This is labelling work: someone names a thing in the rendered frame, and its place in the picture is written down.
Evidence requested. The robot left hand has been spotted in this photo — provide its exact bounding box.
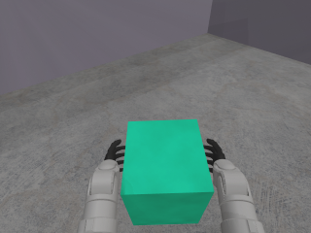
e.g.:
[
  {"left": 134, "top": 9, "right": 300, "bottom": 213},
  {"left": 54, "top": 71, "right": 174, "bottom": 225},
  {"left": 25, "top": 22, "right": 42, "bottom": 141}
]
[{"left": 104, "top": 139, "right": 125, "bottom": 172}]

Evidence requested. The carton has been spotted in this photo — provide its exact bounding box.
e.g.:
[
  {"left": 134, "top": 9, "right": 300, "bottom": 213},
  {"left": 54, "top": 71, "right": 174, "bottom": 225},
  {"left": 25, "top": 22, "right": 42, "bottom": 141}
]
[{"left": 121, "top": 119, "right": 215, "bottom": 225}]

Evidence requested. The robot right hand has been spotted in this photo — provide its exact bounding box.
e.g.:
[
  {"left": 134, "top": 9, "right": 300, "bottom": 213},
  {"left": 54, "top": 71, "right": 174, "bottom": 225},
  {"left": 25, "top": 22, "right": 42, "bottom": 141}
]
[{"left": 203, "top": 138, "right": 225, "bottom": 173}]

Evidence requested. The right robot forearm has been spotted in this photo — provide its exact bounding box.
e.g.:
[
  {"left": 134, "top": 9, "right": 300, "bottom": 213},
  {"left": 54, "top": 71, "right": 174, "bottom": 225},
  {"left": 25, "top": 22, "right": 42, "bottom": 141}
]
[{"left": 213, "top": 159, "right": 265, "bottom": 233}]

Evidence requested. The left robot forearm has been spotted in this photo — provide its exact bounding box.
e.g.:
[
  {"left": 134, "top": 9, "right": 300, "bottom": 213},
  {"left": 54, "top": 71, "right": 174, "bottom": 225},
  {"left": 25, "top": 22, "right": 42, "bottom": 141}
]
[{"left": 77, "top": 159, "right": 121, "bottom": 233}]

